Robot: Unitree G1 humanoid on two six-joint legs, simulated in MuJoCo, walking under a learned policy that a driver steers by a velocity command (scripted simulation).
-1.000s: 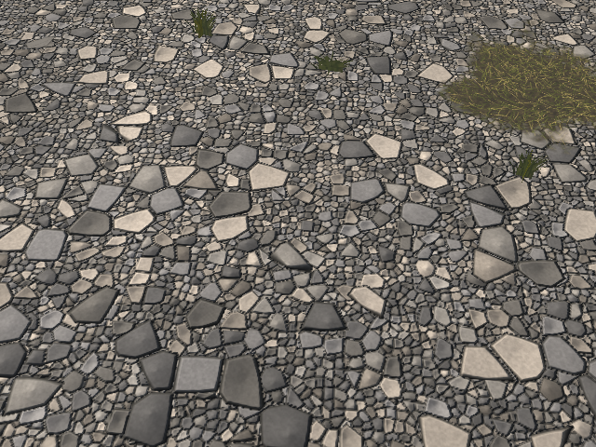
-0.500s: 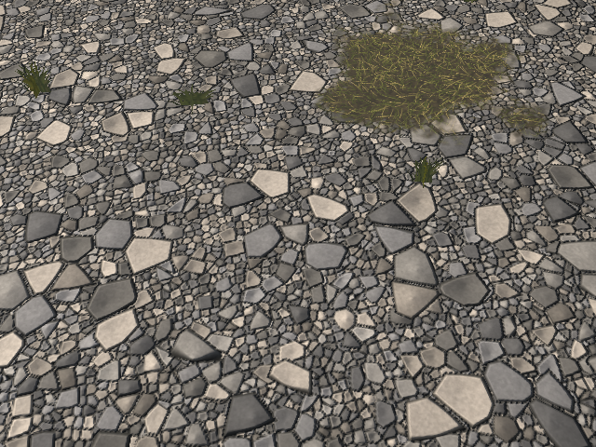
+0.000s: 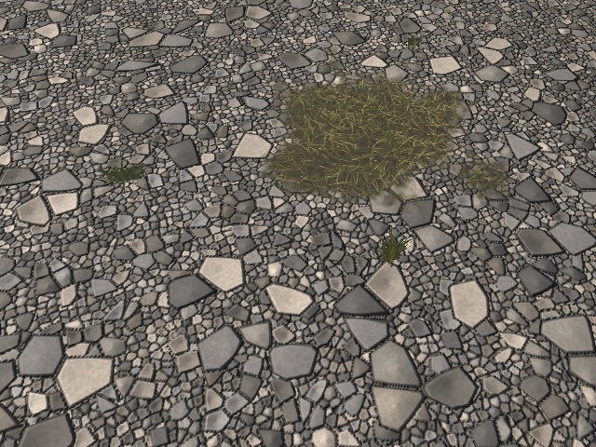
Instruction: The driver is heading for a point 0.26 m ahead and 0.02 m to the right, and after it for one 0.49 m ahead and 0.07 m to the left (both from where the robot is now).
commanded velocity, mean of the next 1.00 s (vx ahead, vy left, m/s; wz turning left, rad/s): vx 0.13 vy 0.00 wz -0.02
